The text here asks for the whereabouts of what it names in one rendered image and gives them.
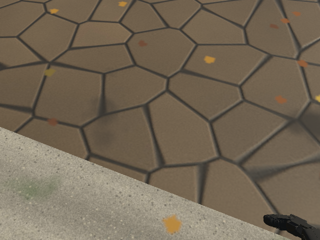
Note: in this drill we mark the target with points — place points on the robot right hand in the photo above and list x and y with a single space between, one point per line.
293 225

